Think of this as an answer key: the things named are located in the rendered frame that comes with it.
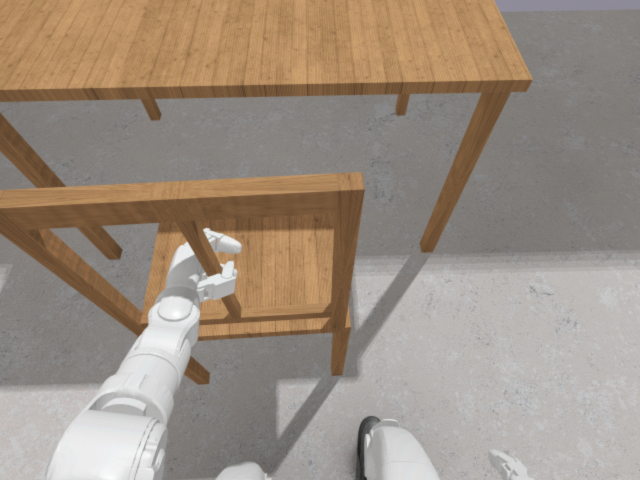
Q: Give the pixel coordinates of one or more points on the robot left upper arm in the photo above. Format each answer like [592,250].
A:
[112,446]

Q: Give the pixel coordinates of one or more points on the table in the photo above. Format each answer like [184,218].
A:
[68,50]

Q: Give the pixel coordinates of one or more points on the chair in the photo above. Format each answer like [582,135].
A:
[298,234]

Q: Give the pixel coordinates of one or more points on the robot left hand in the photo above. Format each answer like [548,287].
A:
[185,269]

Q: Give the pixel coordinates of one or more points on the robot left forearm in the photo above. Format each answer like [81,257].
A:
[151,372]

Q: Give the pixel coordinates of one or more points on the robot right thigh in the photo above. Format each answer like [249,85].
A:
[393,453]

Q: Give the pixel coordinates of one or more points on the robot right foot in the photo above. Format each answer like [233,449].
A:
[366,425]

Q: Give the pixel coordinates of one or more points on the robot right hand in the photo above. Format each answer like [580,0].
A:
[508,468]

